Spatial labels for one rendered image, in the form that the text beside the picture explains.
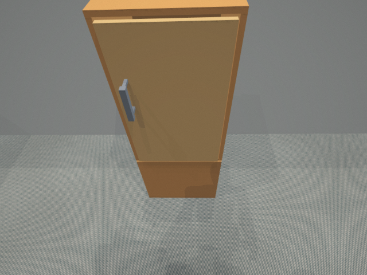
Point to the handle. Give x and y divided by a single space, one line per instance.
126 101

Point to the cupboard door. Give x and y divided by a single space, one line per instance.
178 72

